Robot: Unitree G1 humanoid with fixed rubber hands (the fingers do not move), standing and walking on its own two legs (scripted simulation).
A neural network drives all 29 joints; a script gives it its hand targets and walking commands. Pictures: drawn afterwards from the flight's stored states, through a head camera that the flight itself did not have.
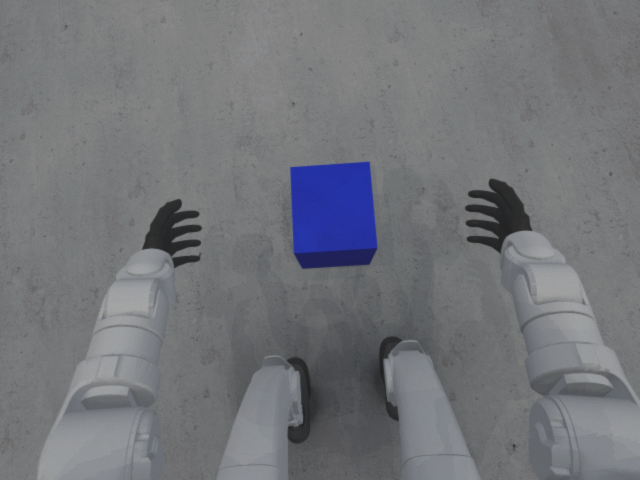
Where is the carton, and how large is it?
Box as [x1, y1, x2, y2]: [290, 162, 376, 268]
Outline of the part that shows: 369,162 290,167 294,254 302,268 369,263 376,249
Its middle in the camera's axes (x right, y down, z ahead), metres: +0.03 -0.06 +0.99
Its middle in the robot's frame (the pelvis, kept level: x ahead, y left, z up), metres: +0.56 -0.02 -0.58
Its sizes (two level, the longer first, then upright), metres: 0.209 0.188 0.221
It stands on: the floor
